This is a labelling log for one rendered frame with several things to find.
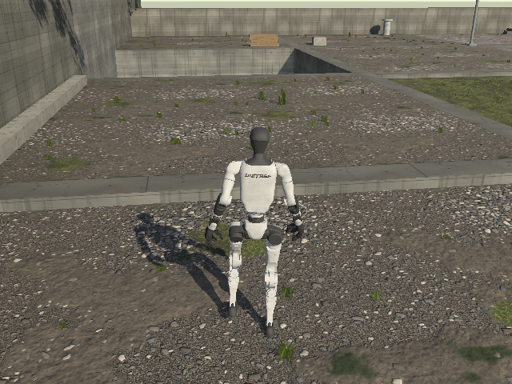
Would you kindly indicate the left robot hand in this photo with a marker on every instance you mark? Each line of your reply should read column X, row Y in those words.
column 209, row 236

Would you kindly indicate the robot left upper arm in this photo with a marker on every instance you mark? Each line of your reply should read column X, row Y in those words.
column 228, row 182

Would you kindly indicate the robot right forearm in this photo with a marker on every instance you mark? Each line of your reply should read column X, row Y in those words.
column 295, row 213

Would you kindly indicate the right robot hand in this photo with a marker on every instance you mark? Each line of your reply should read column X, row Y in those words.
column 295, row 228

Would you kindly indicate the left robot foot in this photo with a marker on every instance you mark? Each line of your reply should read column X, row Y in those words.
column 232, row 311

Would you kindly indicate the robot foot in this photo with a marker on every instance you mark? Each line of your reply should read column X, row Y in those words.
column 269, row 330
column 232, row 311

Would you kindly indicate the right robot foot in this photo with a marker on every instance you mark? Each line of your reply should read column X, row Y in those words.
column 269, row 330

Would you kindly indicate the robot left forearm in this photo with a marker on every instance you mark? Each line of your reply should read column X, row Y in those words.
column 217, row 214

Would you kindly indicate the robot right upper arm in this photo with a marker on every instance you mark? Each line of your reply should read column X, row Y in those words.
column 287, row 183

